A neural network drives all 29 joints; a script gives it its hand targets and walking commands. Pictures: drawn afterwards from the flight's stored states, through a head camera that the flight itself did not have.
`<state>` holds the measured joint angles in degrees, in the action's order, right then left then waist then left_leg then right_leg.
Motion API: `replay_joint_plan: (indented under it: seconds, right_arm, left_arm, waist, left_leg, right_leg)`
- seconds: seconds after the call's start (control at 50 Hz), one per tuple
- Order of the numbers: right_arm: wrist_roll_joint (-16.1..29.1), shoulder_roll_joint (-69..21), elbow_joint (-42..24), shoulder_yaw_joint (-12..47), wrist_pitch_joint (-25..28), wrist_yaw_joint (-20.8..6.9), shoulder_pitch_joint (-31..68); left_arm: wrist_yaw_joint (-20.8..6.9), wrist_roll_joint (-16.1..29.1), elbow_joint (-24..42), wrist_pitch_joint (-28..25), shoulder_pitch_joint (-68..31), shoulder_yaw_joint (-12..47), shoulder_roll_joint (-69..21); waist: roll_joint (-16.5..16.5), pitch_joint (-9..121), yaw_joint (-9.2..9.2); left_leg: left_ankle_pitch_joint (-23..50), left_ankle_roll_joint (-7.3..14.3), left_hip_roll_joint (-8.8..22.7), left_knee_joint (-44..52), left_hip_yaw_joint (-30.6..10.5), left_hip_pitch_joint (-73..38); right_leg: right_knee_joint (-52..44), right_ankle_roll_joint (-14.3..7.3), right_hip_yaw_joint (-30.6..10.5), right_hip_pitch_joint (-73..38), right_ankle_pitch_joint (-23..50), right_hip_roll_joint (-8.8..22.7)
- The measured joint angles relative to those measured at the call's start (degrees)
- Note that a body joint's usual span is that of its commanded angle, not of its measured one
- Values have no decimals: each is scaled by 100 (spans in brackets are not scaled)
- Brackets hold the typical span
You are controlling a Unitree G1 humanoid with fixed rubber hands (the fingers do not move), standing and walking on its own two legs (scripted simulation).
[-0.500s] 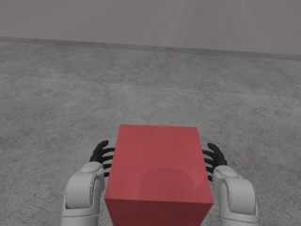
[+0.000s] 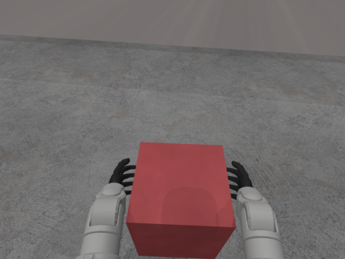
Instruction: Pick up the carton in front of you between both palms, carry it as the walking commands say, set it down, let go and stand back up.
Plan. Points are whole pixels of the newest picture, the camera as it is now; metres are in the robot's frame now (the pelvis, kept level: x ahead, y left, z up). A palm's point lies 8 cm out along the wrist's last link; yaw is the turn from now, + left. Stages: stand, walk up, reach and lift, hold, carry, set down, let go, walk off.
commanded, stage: carry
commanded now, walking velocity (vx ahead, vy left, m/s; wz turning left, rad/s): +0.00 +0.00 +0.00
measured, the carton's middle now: (178, 202) +0.30 +0.00 -0.05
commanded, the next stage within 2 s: hold in 0.26 s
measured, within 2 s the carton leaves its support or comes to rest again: neither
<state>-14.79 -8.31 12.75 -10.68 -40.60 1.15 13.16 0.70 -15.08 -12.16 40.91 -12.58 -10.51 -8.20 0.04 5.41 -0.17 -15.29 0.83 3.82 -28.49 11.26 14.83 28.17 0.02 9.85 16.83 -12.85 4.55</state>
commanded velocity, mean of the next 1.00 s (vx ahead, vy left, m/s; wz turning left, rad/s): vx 0.00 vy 0.00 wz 0.00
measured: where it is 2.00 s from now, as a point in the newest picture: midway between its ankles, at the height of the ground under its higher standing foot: outside the picture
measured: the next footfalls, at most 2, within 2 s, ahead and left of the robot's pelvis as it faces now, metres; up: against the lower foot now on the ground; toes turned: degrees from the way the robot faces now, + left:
none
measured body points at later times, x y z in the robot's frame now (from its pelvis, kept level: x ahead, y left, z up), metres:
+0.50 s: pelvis -0.01 +0.00 +0.01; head -0.04 +0.00 +0.46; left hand +0.27 +0.17 +0.03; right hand +0.29 -0.13 +0.04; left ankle +0.00 +0.11 -0.74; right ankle +0.02 -0.13 -0.74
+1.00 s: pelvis -0.04 -0.02 +0.00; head -0.08 -0.03 +0.44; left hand +0.28 +0.16 +0.04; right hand +0.30 -0.14 +0.04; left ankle +0.00 +0.10 -0.74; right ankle +0.02 -0.13 -0.74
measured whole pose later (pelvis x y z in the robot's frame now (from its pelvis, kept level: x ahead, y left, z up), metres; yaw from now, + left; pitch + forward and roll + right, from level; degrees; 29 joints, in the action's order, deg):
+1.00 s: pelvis -0.04 -0.02 +0.00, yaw +5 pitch -9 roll +0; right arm -22.3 -11.3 28.0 -24.7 -36.9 -0.4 26.9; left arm -2.4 -23.2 -28.4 37.0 -26.8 -24.2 -10.2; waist 0.3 -2.5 -0.4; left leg -13.4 0.2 -1.7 -29.6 -4.5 8.0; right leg 29.6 -0.7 -2.9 8.0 -13.3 -2.1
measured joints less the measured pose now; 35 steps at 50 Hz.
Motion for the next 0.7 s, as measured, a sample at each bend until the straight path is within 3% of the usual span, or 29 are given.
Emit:
replay_joint_plan:
  seconds: [0.1,0.26,0.32,0.4,0.52,0.7]
  right_arm:
    - [55,-8,-80,-14,138,27,33]
    - [154,24,-361,121,-116,56,-133]
    - [117,41,-497,185,-134,46,-252]
    - [98,58,-523,199,-103,33,-351]
    - [27,20,-224,90,-63,-11,-117]
    - [-175,-44,215,-175,-104,-97,194]
  left_arm:
    - [29,55,81,-139,-33,-19,-7]
    - [61,151,366,118,134,119,23]
    - [22,115,396,92,194,189,30]
    - [11,76,364,80,213,258,33]
    - [16,20,234,84,105,126,18]
    - [-87,-143,-196,124,-191,-149,-40]
  waist:
    - [0,-47,0]
    - [-9,8,8]
    - [-38,-424,9]
    - [52,-721,-43]
    - [60,-839,73]
    - [-6,-771,26]
  left_leg:
    - [8,15,-7,-26,-4,54]
    - [-44,27,-10,-91,-8,65]
    - [186,67,-186,241,-452,-469]
    - [313,17,-346,612,-742,-900]
    - [433,-14,-384,688,-939,-1086]
    - [478,-72,-389,563,-1159,-1092]
  right_leg:
    - [16,7,1,46,15,13]
    - [66,29,0,49,-25,30]
    - [-296,3,-429,-527,134,-183]
    - [-634,56,-1016,-1023,248,-308]
    - [-669,90,-1049,-1241,248,-350]
    - [-553,24,-1059,-1299,246,-445]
